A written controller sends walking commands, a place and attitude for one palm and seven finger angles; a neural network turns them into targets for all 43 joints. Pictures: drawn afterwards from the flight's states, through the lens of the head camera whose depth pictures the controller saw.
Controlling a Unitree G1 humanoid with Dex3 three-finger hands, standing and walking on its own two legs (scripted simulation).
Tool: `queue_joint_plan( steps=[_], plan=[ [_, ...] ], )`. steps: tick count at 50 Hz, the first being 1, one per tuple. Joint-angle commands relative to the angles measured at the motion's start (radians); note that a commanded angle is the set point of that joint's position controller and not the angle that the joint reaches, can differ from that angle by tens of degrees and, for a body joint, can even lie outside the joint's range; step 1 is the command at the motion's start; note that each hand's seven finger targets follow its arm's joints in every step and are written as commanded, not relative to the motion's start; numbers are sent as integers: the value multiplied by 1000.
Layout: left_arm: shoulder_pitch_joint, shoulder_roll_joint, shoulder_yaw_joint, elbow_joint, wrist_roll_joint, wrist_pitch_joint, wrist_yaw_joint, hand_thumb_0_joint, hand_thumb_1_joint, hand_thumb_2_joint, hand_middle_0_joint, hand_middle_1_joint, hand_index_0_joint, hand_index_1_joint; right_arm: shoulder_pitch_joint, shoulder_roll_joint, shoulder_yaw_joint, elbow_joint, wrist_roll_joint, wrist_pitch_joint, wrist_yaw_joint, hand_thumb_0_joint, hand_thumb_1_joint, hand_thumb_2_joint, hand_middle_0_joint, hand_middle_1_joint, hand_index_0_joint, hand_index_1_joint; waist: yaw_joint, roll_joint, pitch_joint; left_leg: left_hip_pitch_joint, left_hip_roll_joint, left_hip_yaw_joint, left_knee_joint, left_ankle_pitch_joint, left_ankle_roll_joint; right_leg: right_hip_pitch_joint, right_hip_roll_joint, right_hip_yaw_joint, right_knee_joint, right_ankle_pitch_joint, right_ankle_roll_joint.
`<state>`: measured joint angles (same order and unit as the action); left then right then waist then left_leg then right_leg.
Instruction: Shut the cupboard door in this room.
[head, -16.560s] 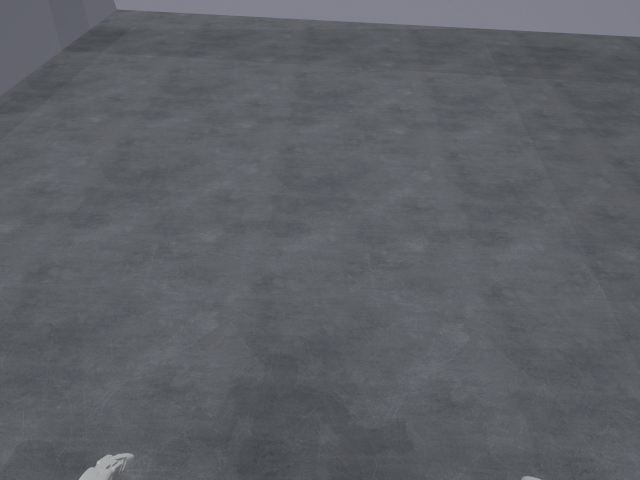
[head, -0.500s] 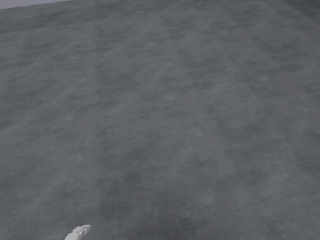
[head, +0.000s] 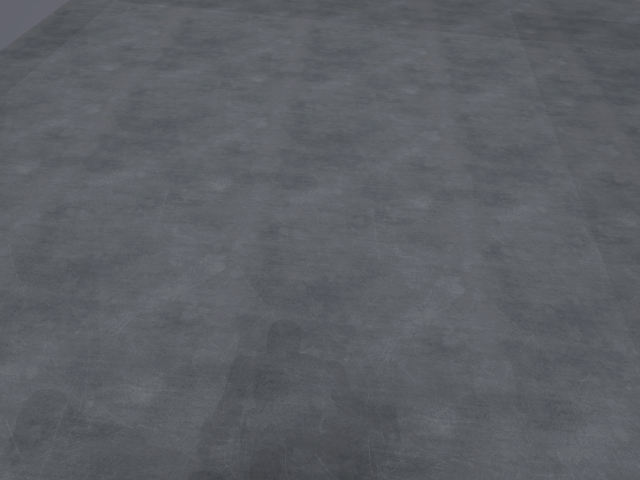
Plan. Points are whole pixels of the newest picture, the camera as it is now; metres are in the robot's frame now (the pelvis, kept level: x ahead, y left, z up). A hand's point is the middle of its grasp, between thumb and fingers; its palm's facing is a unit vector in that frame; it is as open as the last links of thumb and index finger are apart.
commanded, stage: turn or walk to find it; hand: left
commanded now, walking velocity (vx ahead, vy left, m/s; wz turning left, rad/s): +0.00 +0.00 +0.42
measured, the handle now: out of the picture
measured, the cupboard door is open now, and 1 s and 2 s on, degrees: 90 90 90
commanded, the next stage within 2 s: stand and wait in 0.14 s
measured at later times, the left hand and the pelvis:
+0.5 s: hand out of the picture +0.06 +0.18 -0.13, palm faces +0.18 -0.94 -0.29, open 7.4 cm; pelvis -0.01 -0.03 +0.01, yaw +11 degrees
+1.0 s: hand out of the picture -0.11 +0.20 -0.18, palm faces +0.48 -0.84 -0.25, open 7.4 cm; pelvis -0.04 -0.01 +0.00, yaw +26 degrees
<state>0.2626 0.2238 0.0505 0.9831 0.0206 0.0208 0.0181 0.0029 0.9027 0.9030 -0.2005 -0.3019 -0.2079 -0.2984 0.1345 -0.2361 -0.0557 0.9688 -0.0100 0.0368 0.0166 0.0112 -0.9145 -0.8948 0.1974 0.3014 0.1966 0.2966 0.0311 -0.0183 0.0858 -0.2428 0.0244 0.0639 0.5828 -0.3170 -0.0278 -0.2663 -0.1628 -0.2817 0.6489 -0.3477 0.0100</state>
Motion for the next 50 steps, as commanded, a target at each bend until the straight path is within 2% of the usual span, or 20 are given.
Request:
queue_joint_plan(
  steps=[1,3,6,8,15,19,20,21,22,23,24,27,30,40,44,45,46,47,48,50],
  plan=[
    [-76,99,18,-120,-5,14,7,0,900,900,-200,-300,-200,-300,172,-253,-57,-22,-10,-16,-19,0,-900,-900,200,300,200,300,-101,242,-135,178,406,-395,-260,571,227,-257,33,194,385,-305,51],
    [-107,95,25,-99,-2,21,1,0,900,900,-200,-300,-200,-300,86,-200,-44,-39,-14,-21,-35,0,-900,-900,200,300,200,300,-75,247,-68,104,312,-352,-280,429,214,-292,25,239,450,-195,58],
    [-57,102,27,-70,-4,17,-9,0,900,900,-200,-300,-200,-300,9,-165,-26,-65,-10,-27,-36,0,-900,-900,200,300,200,300,-31,189,-58,85,219,-248,-261,465,179,-258,49,243,457,-80,66],
    [-43,96,22,-60,-4,16,-10,0,900,900,-200,-300,-200,-300,26,-160,-27,-63,-7,-32,-36,0,-900,-900,200,300,200,300,-32,144,-90,113,203,-232,-261,472,177,-244,59,244,440,-54,72],
    [-115,77,14,-112,-11,9,-2,0,900,900,-200,-300,-200,-300,67,-174,-46,-62,-15,-21,-30,0,-900,-900,200,300,200,300,-63,170,-104,117,212,-326,-214,513,203,-171,91,243,184,-117,76],
    [-34,85,18,-100,-17,-9,0,0,900,900,-200,-300,-200,-300,36,-172,-52,-74,-11,-16,-26,0,-900,-900,200,300,200,300,-20,172,-145,36,159,-345,-131,522,161,28,131,212,-101,46,65],
    [8,100,22,-90,-15,-17,2,0,900,900,-200,-300,-200,-300,26,-159,-53,-79,-5,-16,-24,0,-900,-900,200,300,200,300,2,139,-165,-16,121,-324,-78,437,123,128,110,217,-240,153,61],
    [35,159,33,-87,-5,-29,9,0,900,900,-200,-300,-200,-300,47,-110,-48,-85,4,-18,-19,0,-900,-900,200,300,200,300,9,-8,-193,-162,47,-260,29,233,64,286,-24,337,-315,219,27],
    [54,247,53,-88,8,-35,17,0,900,900,-200,-300,-200,-300,33,-49,-36,-116,3,-18,-14,0,-900,-900,200,300,200,300,27,-274,-171,-348,-92,-108,248,-196,-4,348,-272,576,-333,401,-81],
    [58,247,47,-98,0,-29,18,0,900,900,-200,-300,-200,-300,8,-91,-47,-122,-3,-7,-18,0,-900,-900,200,300,200,300,34,-219,-155,-324,-65,-142,440,-298,1,213,-345,572,-333,473,-161],
    [-2,199,49,-106,-4,-36,23,0,900,900,-200,-300,-200,-300,31,-103,-53,-91,-11,6,-17,0,-900,-900,200,300,200,300,4,-241,-116,-314,-33,-190,549,-243,2,126,-293,531,-359,392,-158],
    [-127,130,25,-144,-7,-31,17,0,900,900,-200,-300,-200,-300,93,-83,-55,-39,-13,20,1,0,-900,-900,200,300,200,300,-60,-119,-36,-321,-8,-139,667,-78,-17,63,-166,333,-345,294,-99],
    [-79,126,23,-139,-3,-38,17,0,900,900,-200,-300,-200,-300,95,-76,-51,-35,-13,23,5,0,-900,-900,200,300,200,300,-42,-152,-56,-326,1,-109,658,-29,-41,115,-150,269,-337,334,-94],
    [26,194,47,-89,11,-23,14,0,900,900,-200,-300,-200,-300,-27,-54,-19,-75,0,6,1,0,-900,-900,200,300,200,300,24,-190,-99,-204,18,4,248,-148,-39,214,-220,203,-239,565,-145],
    [-13,208,54,-87,3,-14,9,0,900,900,-200,-300,-200,-300,46,-71,-20,-67,-1,-10,0,0,-900,-900,200,300,200,300,-26,-170,-139,-31,10,46,-31,21,-17,165,-209,130,-119,500,-84],
    [-16,193,52,-90,-5,-8,6,0,900,900,-200,-300,-200,-300,86,-103,-29,-58,-2,-18,1,0,-900,-900,200,300,200,300,-53,-76,-163,99,23,15,-156,162,-1,77,-176,100,-15,421,-37],
    [-7,140,46,-113,-13,-1,2,0,900,900,-200,-300,-200,-300,135,-201,-52,-57,-8,-30,-3,0,-900,-900,200,300,200,300,-81,184,-194,254,219,-270,-228,394,84,-142,-56,59,187,85,37],
    [-71,89,19,-152,-8,5,0,0,900,900,-200,-300,-200,-300,186,-274,-68,-46,-4,-24,-10,0,-900,-900,200,300,200,300,-104,342,-167,261,372,-430,-245,696,171,-292,32,117,356,-332,75],
    [-98,111,23,-157,-5,13,3,0,900,900,-200,-300,-200,-300,202,-269,-64,-33,-8,-17,-14,0,-900,-900,200,300,200,300,-111,242,-168,222,403,-394,-228,646,224,-283,20,193,446,-318,59],
    [-130,111,33,-127,-4,25,3,0,900,900,-200,-300,-200,-300,109,-215,-49,-49,-11,-21,-34,0,-900,-900,200,300,200,300,-82,280,-95,151,297,-343,-252,545,178,-324,17,250,501,-184,66]
  ],
)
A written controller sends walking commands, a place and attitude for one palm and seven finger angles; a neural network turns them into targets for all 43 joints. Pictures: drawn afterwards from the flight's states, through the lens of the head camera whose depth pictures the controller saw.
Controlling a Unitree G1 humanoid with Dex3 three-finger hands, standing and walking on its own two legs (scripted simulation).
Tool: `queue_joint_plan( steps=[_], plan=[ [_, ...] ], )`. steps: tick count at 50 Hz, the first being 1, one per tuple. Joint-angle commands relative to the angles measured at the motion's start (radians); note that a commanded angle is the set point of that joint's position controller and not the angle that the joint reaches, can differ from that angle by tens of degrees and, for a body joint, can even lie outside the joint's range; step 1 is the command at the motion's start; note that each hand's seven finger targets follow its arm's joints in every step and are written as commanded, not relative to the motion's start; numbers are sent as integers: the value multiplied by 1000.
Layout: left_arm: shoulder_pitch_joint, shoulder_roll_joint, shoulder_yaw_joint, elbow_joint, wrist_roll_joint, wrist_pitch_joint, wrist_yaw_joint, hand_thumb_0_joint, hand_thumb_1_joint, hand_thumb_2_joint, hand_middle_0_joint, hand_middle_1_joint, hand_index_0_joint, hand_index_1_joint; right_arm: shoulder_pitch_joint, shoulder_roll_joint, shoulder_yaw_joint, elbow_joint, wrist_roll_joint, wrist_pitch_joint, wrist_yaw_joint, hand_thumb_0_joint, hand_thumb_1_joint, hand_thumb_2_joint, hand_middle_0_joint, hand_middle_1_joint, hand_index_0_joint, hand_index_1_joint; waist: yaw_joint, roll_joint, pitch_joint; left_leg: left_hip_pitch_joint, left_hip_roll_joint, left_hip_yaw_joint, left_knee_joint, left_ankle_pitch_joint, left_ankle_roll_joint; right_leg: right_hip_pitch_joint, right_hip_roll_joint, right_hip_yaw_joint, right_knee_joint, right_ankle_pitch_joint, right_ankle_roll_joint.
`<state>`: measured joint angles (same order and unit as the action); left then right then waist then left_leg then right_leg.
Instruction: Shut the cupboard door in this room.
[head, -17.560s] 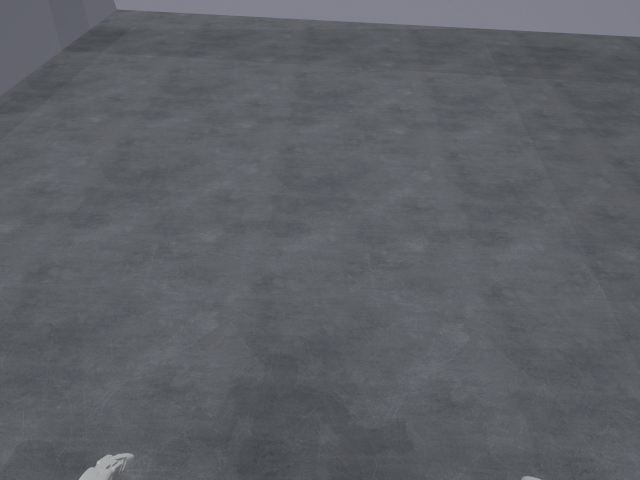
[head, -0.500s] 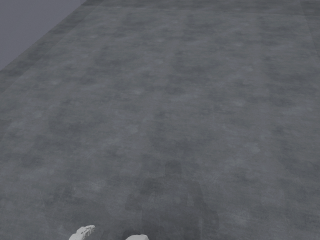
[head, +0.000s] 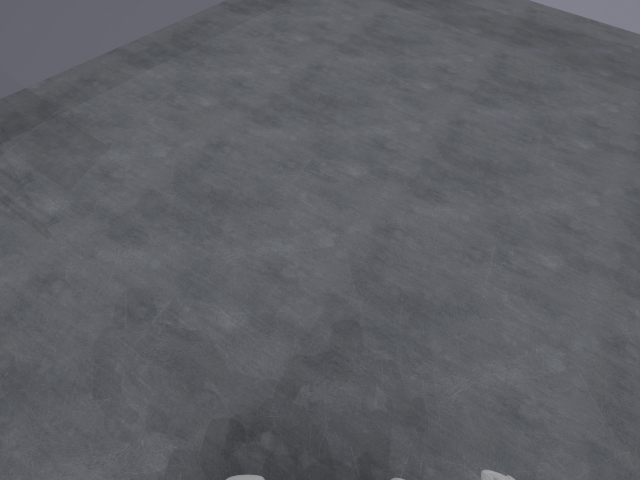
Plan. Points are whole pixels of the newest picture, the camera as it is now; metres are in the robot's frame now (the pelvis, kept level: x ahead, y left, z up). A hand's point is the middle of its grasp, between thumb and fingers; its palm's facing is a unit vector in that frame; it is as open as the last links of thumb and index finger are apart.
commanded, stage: turn or walk to find it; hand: left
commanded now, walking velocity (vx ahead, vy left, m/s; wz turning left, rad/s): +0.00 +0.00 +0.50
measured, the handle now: out of the picture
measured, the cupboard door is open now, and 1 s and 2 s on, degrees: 90 90 90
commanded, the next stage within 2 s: none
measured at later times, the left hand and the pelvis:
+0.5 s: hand out of the picture +0.06 +0.16 -0.13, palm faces +0.23 -0.93 -0.30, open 7.4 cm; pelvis -0.01 -0.05 +0.01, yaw +15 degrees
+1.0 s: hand out of the picture -0.16 +0.13 -0.15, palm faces +0.58 -0.77 -0.24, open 7.4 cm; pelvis -0.02 -0.02 +0.02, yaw +31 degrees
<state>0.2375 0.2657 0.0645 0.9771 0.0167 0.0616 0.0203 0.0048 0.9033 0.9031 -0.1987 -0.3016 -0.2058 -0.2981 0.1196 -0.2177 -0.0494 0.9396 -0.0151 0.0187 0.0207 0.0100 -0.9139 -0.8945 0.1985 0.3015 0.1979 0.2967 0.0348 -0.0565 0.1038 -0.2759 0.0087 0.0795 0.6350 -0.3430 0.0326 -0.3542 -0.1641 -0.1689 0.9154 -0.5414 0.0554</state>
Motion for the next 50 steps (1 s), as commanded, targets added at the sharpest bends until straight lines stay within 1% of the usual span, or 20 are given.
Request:
queue_joint_plan(
  steps=[1,2,5,13,17,19,20,21,22,23,24,25,27,29,32,37,42,47,49,50],
  plan=[
    [-104,80,21,-110,-1,-18,-6,0,900,900,-200,-300,-200,-300,78,-208,-47,-38,-6,-3,-38,0,-900,-900,200,300,200,300,-71,274,-83,140,271,-317,-307,544,108,-221,24,146,248,77,23],
    [-79,80,22,-98,-1,-21,-13,0,900,900,-200,-300,-200,-300,58,-194,-39,-46,-4,-8,-38,0,-900,-900,200,300,200,300,-51,242,-90,141,243,-288,-309,528,98,-209,31,142,253,121,26],
    [-54,75,19,-86,0,-25,-13,0,900,900,-200,-300,-200,-300,74,-195,-42,-50,0,-17,-35,0,-900,-900,200,300,200,300,-45,174,-135,183,210,-260,-300,563,99,-196,49,144,239,173,40],
    [-147,55,8,-142,-6,-28,-3,0,900,900,-200,-300,-200,-300,126,-197,-59,-47,-9,-6,-31,0,-900,-900,200,300,200,300,-78,201,-118,165,224,-392,-289,496,147,-158,81,163,27,101,45],
    [-97,49,5,-140,-12,-36,-1,0,900,900,-200,-300,-200,-300,82,-200,-65,-60,-12,4,-28,0,-900,-900,200,300,200,300,-53,229,-128,56,192,-430,-256,462,131,15,126,139,-189,116,24],
    [-26,54,8,-124,-15,-46,1,0,900,900,-200,-300,-200,-300,67,-190,-67,-68,-8,6,-27,0,-900,-900,200,300,200,300,-19,201,-161,-8,158,-430,-197,426,102,154,138,129,-376,247,17],
    [22,77,14,-115,-12,-56,4,0,900,900,-200,-300,-200,-300,61,-171,-66,-71,-1,6,-25,0,-900,-900,200,300,200,300,5,143,-188,-80,111,-397,-129,330,57,278,104,147,-525,345,13],
    [46,157,28,-114,3,-70,11,0,900,900,-200,-300,-200,-300,88,-105,-58,-78,10,5,-18,0,-900,-900,200,300,200,300,12,-82,-209,-251,0,-283,40,66,-17,425,-103,338,-633,322,-42],
    [47,222,39,-126,9,-70,16,0,900,900,-200,-300,-200,-300,73,-80,-54,-102,5,7,-19,0,-900,-900,200,300,200,300,20,-253,-165,-349,-103,-155,270,-242,-70,362,-319,553,-655,447,-148],
    [24,201,31,-138,0,-63,18,0,900,900,-200,-300,-200,-300,59,-125,-66,-99,-3,18,-19,0,-900,-900,200,300,200,300,10,-148,-135,-305,-54,-193,434,-236,-58,209,-334,499,-656,423,-201],
    [-52,153,32,-151,-2,-71,21,0,900,900,-200,-300,-200,-300,90,-131,-69,-71,-10,31,-15,0,-900,-900,200,300,200,300,-25,-201,-95,-293,-23,-225,511,-176,-56,119,-276,454,-691,291,-187],
    [-99,128,22,-164,-4,-67,16,0,900,900,-200,-300,-200,-300,102,-127,-73,-46,-11,38,-9,0,-900,-900,200,300,200,300,-48,-126,-48,-285,-21,-199,577,-112,-62,79,-218,397,-693,237,-163],
    [-134,78,7,-171,-6,-71,14,0,900,900,-200,-300,-200,-300,155,-106,-68,-14,-12,42,1,0,-900,-900,200,300,200,300,-80,-87,-41,-285,-5,-162,618,-14,-78,95,-141,248,-652,344,-128],
    [-85,77,5,-159,-5,-79,13,0,900,900,-200,-300,-200,-300,162,-98,-62,-5,-10,43,2,0,-900,-900,200,300,200,300,-64,-98,-71,-295,-4,-143,622,25,-96,172,-121,186,-629,438,-122],
    [-16,78,9,-130,-3,-80,15,0,900,900,-200,-300,-200,-300,114,-102,-61,-12,-8,46,1,0,-900,-900,200,300,200,300,-32,-104,-70,-308,17,-133,591,24,-113,215,-149,178,-630,451,-136],
    [90,104,22,-73,5,-96,10,0,900,900,-200,-300,-200,-300,25,-96,-50,-37,-17,36,14,0,-900,-900,200,300,200,300,17,-84,-79,-358,67,-95,468,-7,-115,331,-214,226,-713,157,-150],
    [146,118,27,-19,17,-112,1,0,900,900,-200,-300,-200,-300,-58,-77,-37,-61,-12,16,28,0,-900,-900,200,300,200,300,40,-95,-63,-330,94,-46,283,-67,-92,355,-257,194,-748,82,-165],
    [130,146,36,8,23,-111,-10,0,900,900,-200,-300,-200,-300,-64,-53,-23,-77,-4,-4,36,0,-900,-900,200,300,200,300,27,-115,-67,-149,78,29,48,-107,-58,269,-267,91,-709,99,-154],
    [104,160,38,14,19,-108,-14,0,900,900,-200,-300,-200,-300,8,-58,-23,-60,-7,-14,32,0,-900,-900,200,300,200,300,-18,-83,-77,2,54,78,-68,-38,-50,186,-247,20,-641,86,-123],
    [90,156,37,17,13,-104,-18,0,900,900,-200,-300,-200,-300,76,-80,-29,-39,-9,-22,28,0,-900,-900,200,300,200,300,-57,-18,-106,154,36,96,-157,23,-47,106,-215,-38,-546,74,-92]
  ],
)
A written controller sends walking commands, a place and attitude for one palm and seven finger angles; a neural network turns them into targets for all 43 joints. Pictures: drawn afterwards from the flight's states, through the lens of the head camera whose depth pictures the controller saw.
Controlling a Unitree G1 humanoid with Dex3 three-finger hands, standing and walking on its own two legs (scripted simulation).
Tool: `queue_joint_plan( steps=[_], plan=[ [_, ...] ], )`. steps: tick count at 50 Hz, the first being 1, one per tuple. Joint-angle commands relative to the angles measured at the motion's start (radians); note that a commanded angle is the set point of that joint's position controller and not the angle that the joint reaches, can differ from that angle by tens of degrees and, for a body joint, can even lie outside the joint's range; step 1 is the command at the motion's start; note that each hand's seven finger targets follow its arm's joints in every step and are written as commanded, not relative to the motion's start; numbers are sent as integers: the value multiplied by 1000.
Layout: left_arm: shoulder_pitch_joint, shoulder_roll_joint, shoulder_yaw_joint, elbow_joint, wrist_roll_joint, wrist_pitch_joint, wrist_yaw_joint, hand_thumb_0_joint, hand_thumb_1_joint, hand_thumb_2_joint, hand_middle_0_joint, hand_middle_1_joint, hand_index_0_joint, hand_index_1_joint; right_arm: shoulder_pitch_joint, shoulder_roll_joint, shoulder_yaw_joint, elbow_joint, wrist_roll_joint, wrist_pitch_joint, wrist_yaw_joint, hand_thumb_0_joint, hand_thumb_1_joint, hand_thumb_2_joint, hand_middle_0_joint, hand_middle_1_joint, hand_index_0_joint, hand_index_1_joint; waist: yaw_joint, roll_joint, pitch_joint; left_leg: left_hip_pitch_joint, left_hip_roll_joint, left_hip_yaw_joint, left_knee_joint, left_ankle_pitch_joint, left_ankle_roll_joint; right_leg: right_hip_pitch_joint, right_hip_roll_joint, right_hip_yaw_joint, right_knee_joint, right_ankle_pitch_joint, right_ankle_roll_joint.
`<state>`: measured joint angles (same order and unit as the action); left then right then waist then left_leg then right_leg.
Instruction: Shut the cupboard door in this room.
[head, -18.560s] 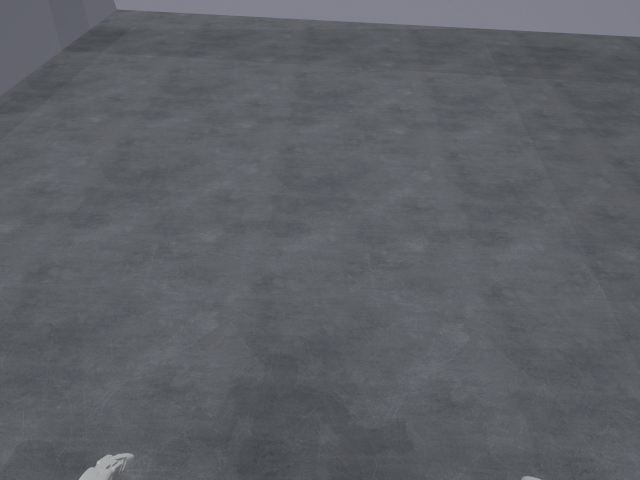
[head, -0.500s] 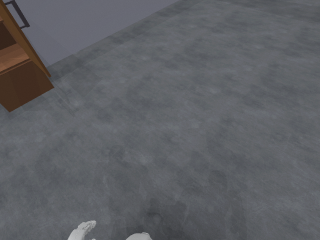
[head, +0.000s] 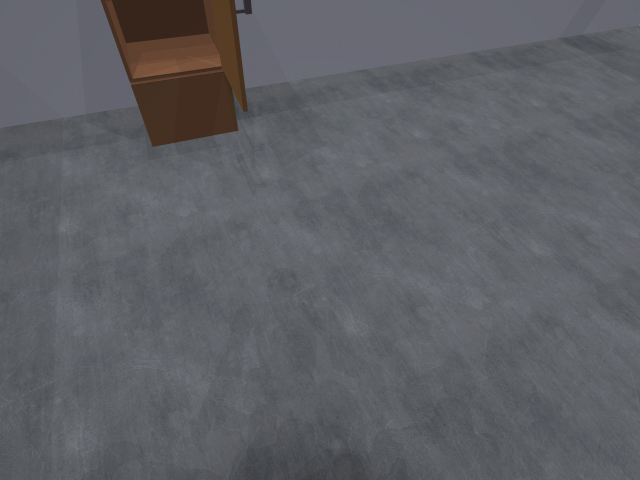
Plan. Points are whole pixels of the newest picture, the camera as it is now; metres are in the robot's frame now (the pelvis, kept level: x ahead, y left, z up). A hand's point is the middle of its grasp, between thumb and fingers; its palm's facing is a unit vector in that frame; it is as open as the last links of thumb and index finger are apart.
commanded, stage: turn or walk to find it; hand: left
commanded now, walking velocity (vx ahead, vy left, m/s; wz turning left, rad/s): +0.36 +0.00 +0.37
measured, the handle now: out of the picture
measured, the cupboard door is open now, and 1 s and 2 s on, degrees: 90 90 90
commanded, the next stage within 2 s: stand and wait in 1.62 s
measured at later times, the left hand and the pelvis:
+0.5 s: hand (200, 373) +0.29 +0.24 -0.17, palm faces +0.07 -0.98 -0.18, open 7.4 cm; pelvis +0.19 +0.05 -0.01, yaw +7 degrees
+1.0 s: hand (225, 356) +0.32 +0.20 -0.17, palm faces +0.30 -0.93 -0.19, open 7.3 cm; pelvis +0.41 +0.05 +0.00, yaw +12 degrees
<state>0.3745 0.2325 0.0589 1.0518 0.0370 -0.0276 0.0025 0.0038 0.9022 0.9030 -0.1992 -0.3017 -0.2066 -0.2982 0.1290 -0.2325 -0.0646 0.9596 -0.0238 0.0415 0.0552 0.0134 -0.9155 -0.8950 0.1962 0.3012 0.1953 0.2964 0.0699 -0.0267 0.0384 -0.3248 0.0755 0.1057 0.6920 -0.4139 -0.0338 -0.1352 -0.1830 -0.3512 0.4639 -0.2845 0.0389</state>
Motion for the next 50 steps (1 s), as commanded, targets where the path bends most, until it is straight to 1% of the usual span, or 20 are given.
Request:
queue_joint_plan(
  steps=[1,2,3,4,8,12,18,23,25,27,28,29,30,31,32,33,36,38,44,50],
  plan=[
    [-72,170,37,-70,-15,-11,-8,0,900,900,-200,-300,-200,-300,167,-131,-32,-31,0,-52,-16,0,-900,-900,200,300,200,300,-150,91,-81,383,8,-14,-281,37,43,-254,-125,83,103,-196,-30],
    [-106,98,24,-109,-22,-7,-22,0,900,900,-200,-300,-200,-300,267,-249,-65,-8,-8,-57,-26,0,-900,-900,200,300,200,300,-206,417,-66,497,246,-444,-433,-213,120,-541,26,55,449,-322,34],
    [-204,83,7,-167,-11,-1,-23,0,900,900,-200,-300,-200,-300,333,-290,-68,19,0,-58,-41,0,-900,-900,200,300,200,300,-232,353,2,433,351,-580,-538,-242,184,-662,42,196,589,-314,27],
    [-225,81,9,-171,-10,-1,-24,0,900,900,-200,-300,-200,-300,294,-266,-57,23,3,-58,-49,0,-900,-900,200,300,200,300,-198,237,52,363,358,-555,-552,-236,206,-676,2,259,638,-252,13],
    [-101,66,13,-76,-2,6,-33,0,900,900,-200,-300,-200,-300,127,-127,-9,-13,6,-92,-57,0,-900,-900,200,300,200,300,-75,151,100,168,190,-300,-549,43,149,-528,-2,293,699,28,26],
    [-110,61,5,-68,-7,7,-28,0,900,900,-200,-300,-200,-300,215,-96,-4,34,19,-117,-62,0,-900,-900,200,300,200,300,-70,120,48,294,138,-203,-505,461,153,-549,23,275,668,98,47],
    [-292,37,-7,-135,-15,4,-29,0,900,900,-200,-300,-200,-300,328,-67,-2,101,15,-128,-79,0,-900,-900,200,300,200,300,-105,122,98,390,163,-216,-489,656,197,-642,29,271,519,130,44],
    [-408,10,-17,-176,-25,-13,-33,0,900,900,-200,-300,-200,-300,379,-72,-2,144,4,-128,-89,0,-900,-900,200,300,200,300,-131,137,105,416,168,-199,-431,808,196,-516,71,242,247,100,-9],
    [-313,22,-12,-152,-27,-20,-28,0,900,900,-200,-300,-200,-300,357,-93,-5,152,8,-127,-90,0,-900,-900,200,300,200,300,-78,141,61,377,170,-186,-332,1013,183,-324,117,219,189,79,-43],
    [-41,70,5,-70,-19,-35,-20,0,900,900,-200,-300,-200,-300,335,-112,-12,152,14,-126,-87,0,-900,-900,200,300,200,300,43,59,-77,291,114,-153,-41,1024,137,21,152,213,77,170,-68],
    [118,148,27,-21,-4,-49,-9,0,900,900,-200,-300,-200,-300,358,-81,-9,144,21,-127,-75,0,-900,-900,200,300,200,300,98,-80,-194,69,27,-104,244,716,102,315,-13,385,60,209,-120],
    [202,236,49,15,-9,-47,2,0,900,900,-200,-300,-200,-300,414,-19,-1,123,27,-129,-72,0,-900,-900,200,300,200,300,77,-280,-299,-179,-144,-92,556,-79,64,472,-293,827,-41,354,-224],
    [150,236,48,9,-29,-42,3,0,900,900,-200,-300,-200,-300,361,-28,0,116,30,-119,-74,0,-900,-900,200,300,200,300,62,-168,-221,-212,-95,-179,712,-133,89,349,-319,864,-136,223,-258],
    [36,189,40,-12,-29,-44,0,0,900,900,-200,-300,-200,-300,317,-14,-6,120,28,-112,-65,0,-900,-900,200,300,200,300,29,-136,-116,-221,-40,-181,757,-34,94,181,-284,818,-199,-25,-232],
    [-50,131,26,-33,-30,-43,4,0,900,900,-200,-300,-200,-300,269,3,-7,110,21,-105,-59,0,-900,-900,200,300,200,300,-3,-31,-6,-245,-3,-184,736,54,96,45,-248,728,-231,-85,-192],
    [-102,89,13,-42,-27,-48,7,0,900,900,-200,-300,-200,-300,258,26,-1,106,12,-95,-55,0,-900,-900,200,300,200,300,-42,-2,29,-221,30,-182,688,106,87,-72,-210,629,-236,-78,-169],
    [-122,20,-8,-27,-20,-58,6,0,900,900,-200,-300,-200,-300,306,62,2,122,-3,-58,-48,0,-900,-900,200,300,200,300,-99,-79,39,-169,35,-147,598,189,55,-198,-114,417,-272,-14,-118],
    [-96,7,-4,-15,-14,-65,7,0,900,900,-200,-300,-200,-300,305,59,0,117,-9,-51,-45,0,-900,-900,200,300,200,300,-111,-109,28,-197,46,-126,548,225,34,-187,-89,375,-282,25,-121],
    [14,31,-5,28,-17,-77,7,0,900,900,-200,-300,-200,-300,76,45,4,35,-6,-61,-27,0,-900,-900,200,300,200,300,-58,-60,68,-313,75,-70,277,269,-5,-30,-92,333,-278,233,-158],
    [109,49,-10,70,-16,-65,13,0,900,900,-200,-300,-200,-300,-110,45,20,-22,-2,-82,-19,0,-900,-900,200,300,200,300,-1,-76,77,-252,30,1,-9,222,21,135,-116,315,-218,448,-169]
  ],
)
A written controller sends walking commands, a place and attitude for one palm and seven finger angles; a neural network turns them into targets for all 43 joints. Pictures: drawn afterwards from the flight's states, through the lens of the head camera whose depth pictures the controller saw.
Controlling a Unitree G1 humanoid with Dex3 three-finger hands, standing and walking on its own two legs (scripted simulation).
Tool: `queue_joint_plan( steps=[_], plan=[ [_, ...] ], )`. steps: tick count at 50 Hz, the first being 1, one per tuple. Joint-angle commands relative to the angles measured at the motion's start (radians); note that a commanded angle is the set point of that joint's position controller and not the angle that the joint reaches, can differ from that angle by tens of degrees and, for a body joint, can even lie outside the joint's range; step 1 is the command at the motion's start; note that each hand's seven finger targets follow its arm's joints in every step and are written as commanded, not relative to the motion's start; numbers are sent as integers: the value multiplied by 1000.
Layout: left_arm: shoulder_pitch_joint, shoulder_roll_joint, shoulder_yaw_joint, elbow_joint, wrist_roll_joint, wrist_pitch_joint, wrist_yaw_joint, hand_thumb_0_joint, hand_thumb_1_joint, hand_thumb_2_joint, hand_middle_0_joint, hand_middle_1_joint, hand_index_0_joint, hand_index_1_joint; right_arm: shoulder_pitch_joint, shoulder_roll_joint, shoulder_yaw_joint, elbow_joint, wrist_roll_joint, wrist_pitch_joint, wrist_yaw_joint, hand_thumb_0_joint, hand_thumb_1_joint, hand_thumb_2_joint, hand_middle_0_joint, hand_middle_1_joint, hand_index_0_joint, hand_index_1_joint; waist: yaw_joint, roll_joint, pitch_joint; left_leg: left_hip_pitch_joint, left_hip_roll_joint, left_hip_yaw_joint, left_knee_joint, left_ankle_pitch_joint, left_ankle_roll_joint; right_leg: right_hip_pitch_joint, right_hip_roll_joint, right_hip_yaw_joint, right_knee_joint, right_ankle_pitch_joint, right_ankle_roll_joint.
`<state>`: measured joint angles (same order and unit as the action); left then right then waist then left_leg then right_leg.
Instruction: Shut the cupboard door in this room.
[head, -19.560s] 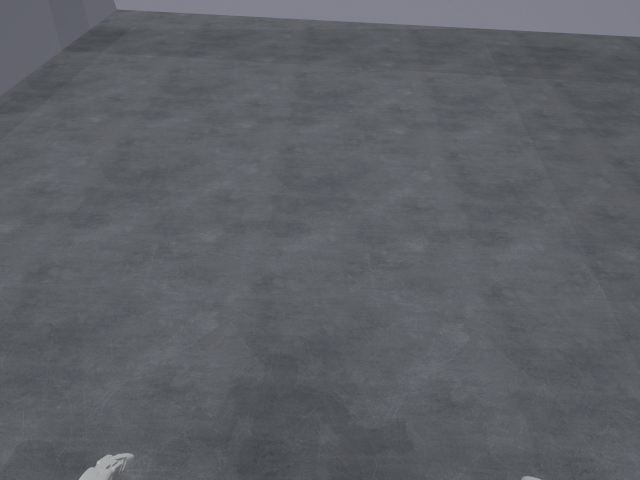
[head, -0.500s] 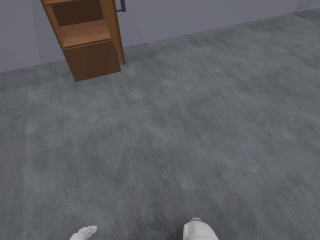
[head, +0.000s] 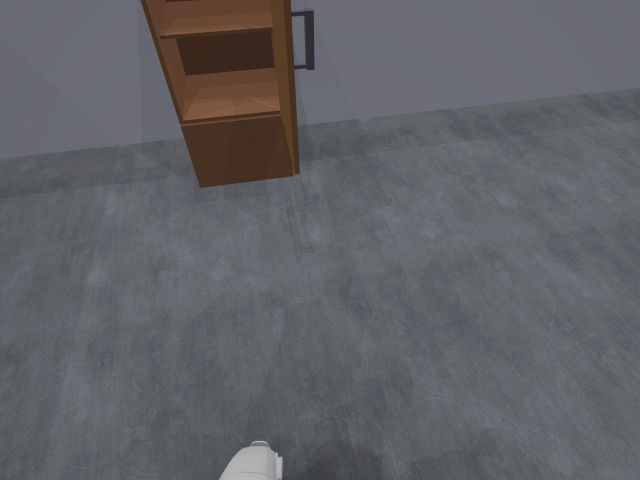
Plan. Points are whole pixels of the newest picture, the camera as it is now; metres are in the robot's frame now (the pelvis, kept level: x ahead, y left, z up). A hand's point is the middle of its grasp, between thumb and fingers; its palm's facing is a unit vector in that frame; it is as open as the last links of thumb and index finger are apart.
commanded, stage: turn or walk to find it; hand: left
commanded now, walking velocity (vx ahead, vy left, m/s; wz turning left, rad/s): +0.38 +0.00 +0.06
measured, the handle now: (301, 40) +1.15 +0.17 +0.02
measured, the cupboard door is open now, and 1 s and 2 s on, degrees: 90 90 90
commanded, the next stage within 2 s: stand and wait in 0.62 s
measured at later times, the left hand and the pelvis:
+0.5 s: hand (209, 364) +0.31 +0.23 -0.16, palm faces +0.02 -0.98 -0.20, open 7.4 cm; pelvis +0.21 +0.04 +0.00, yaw -2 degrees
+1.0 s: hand (271, 305) +0.43 +0.14 -0.16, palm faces +0.01 -0.97 -0.23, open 7.2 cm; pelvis +0.37 -0.04 +0.00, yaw -1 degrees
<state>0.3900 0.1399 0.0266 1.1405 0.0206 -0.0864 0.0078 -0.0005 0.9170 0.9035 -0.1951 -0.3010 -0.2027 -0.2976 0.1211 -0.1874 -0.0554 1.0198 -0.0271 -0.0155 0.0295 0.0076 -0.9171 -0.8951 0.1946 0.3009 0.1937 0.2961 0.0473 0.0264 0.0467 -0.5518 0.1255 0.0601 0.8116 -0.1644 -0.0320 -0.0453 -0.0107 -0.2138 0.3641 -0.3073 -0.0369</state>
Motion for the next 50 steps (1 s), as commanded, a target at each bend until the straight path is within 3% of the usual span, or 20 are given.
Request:
queue_joint_plan(
  steps=[1,3,4,5,6,7,8,11,14,22,26,29,32,33,34,35,37,39,42,50],
  plan=[
    [104,143,23,-14,0,-3,9,0,900,900,-200,-300,-200,-300,-108,-4,10,-87,2,-28,6,0,-900,-900,200,300,200,300,24,-139,59,7,-29,55,-159,-45,28,62,-295,180,-98,505,-93],
    [93,155,25,-10,-1,2,9,0,900,900,-200,-300,-200,-300,-50,-25,4,-69,0,-36,-2,0,-900,-900,200,300,200,300,-16,-130,21,146,-70,96,-229,-70,46,55,-289,152,6,632,-83],
    [71,162,26,-13,-5,3,10,0,900,900,-200,-300,-200,-300,56,-47,-3,-38,-4,-43,-10,0,-900,-900,200,300,200,300,-72,-116,-41,309,-104,117,-302,-37,59,23,-253,108,154,722,-59],
    [51,152,25,-24,-11,1,8,0,900,900,-200,-300,-200,-300,213,-105,-20,6,-7,-50,-19,0,-900,-900,200,300,200,300,-142,-36,-142,591,-48,50,-343,53,88,-128,-213,67,371,641,-18],
    [87,98,16,-47,-20,-1,-1,0,900,900,-200,-300,-200,-300,354,-224,-50,42,-16,-57,-30,0,-900,-900,200,300,200,300,-179,198,-285,887,225,-298,-346,171,188,-416,-81,15,665,166,37],
    [14,96,6,-86,-16,-5,-2,0,900,900,-200,-300,-200,-300,430,-273,-58,63,3,-47,-37,0,-900,-900,200,300,200,300,-197,236,-275,912,345,-457,-424,320,268,-558,-38,100,869,-265,38],
    [-33,115,21,-96,-12,3,4,0,900,900,-200,-300,-200,-300,367,-242,-53,58,7,-41,-36,0,-900,-900,200,300,200,300,-171,131,-176,776,357,-397,-475,165,288,-593,-84,151,929,-265,24],
    [-73,63,28,-76,4,31,-12,0,900,900,-200,-300,-200,-300,185,-106,-19,13,6,-54,-40,0,-900,-900,200,300,200,300,-81,51,55,414,240,-237,-598,-12,183,-552,-156,188,890,-69,40],
    [-10,25,29,-69,10,60,-17,0,900,900,-200,-300,-200,-300,181,-62,-8,22,10,-69,-42,0,-900,-900,200,300,200,300,-28,78,57,320,158,-99,-644,-21,150,-504,-151,167,852,57,61],
    [-220,71,41,-178,5,78,-33,0,900,900,-200,-300,-200,-300,279,-82,-17,31,11,-81,-50,0,-900,-900,200,300,200,300,-50,68,90,492,156,-49,-654,184,195,-692,-165,164,650,196,93],
    [-360,69,29,-232,0,65,-40,0,900,900,-200,-300,-200,-300,344,-103,-23,58,1,-76,-53,0,-900,-900,200,300,200,300,-95,69,79,596,168,-23,-596,320,193,-640,-137,123,392,152,70],
    [-360,78,29,-237,-2,53,-38,0,900,900,-200,-300,-200,-300,351,-118,-23,75,-2,-69,-51,0,-900,-900,200,300,200,300,-88,86,70,575,182,-8,-542,421,175,-496,-97,94,286,110,36],
    [-35,148,48,-137,5,28,-29,0,900,900,-200,-300,-200,-300,316,-130,-26,79,9,-64,-47,0,-900,-900,200,300,200,300,63,-26,-96,474,104,52,-160,547,108,-49,-41,74,136,201,5],
    [106,248,73,-90,17,12,-14,0,900,900,-200,-300,-200,-300,347,-78,-15,71,19,-64,-38,0,-900,-900,200,300,200,300,106,-223,-221,236,2,100,140,195,62,229,-266,310,119,348,-43],
    [168,328,84,-67,-3,11,-6,0,900,900,-200,-300,-200,-300,380,-40,-2,43,24,-59,-40,0,-900,-900,200,300,200,300,71,-361,-301,61,-135,43,408,-411,27,328,-466,619,57,703,-131],
    [91,307,78,-83,-16,15,1,0,900,900,-200,-300,-200,-300,359,-63,-7,50,30,-45,-49,0,-900,-900,200,300,200,300,51,-241,-258,76,-87,-72,505,-403,41,213,-475,562,22,713,-171],
    [-69,218,51,-117,-18,16,5,0,900,900,-200,-300,-200,-300,282,-24,-8,59,26,-33,-43,0,-900,-900,200,300,200,300,4,-109,-100,49,-32,-83,525,-279,33,5,-405,439,-13,644,-127],
    [-146,153,29,-130,-16,13,9,0,900,900,-200,-300,-200,-300,290,9,1,69,13,-7,-43,0,-900,-900,200,300,200,300,-53,-84,-21,116,-8,-81,440,-188,19,-202,-333,296,-61,586,-85],
    [-207,119,15,-127,-9,14,12,0,900,900,-200,-300,-200,-300,365,31,6,99,9,22,-42,0,-900,-900,200,300,200,300,-111,-158,-32,210,-8,-45,286,-132,-8,-312,-261,165,-117,457,-58],
    [-141,140,21,-91,-4,37,11,0,900,900,-200,-300,-200,-300,184,10,21,44,10,12,-44,0,-900,-900,200,300,200,300,-40,-158,-36,231,-25,-10,-101,-171,-25,-187,-268,235,-114,314,-109]
  ],
)
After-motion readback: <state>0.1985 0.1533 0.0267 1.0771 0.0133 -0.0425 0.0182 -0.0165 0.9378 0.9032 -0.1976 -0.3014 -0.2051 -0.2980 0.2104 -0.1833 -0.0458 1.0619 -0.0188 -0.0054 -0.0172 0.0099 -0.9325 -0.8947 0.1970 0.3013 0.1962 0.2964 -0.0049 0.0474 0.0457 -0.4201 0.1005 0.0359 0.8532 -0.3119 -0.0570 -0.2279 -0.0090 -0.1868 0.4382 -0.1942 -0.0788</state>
